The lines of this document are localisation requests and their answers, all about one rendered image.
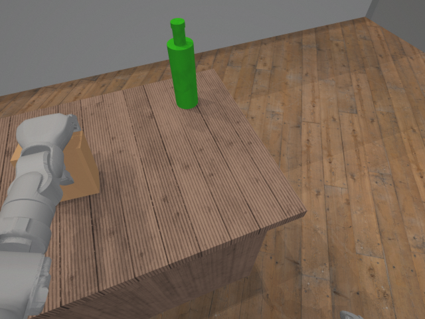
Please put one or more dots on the sponge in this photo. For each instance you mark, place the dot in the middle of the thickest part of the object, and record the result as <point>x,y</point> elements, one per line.
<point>79,161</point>

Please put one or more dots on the left robot hand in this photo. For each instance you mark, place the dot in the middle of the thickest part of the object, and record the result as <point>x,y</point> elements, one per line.
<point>53,128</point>

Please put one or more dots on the robot left upper arm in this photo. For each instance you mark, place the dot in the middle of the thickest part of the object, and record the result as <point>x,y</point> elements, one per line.
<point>24,282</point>

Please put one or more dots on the robot left forearm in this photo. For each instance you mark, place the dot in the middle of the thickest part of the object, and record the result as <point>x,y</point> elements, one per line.
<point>28,210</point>

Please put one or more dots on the table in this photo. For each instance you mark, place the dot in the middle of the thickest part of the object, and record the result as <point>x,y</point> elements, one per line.
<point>186,199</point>

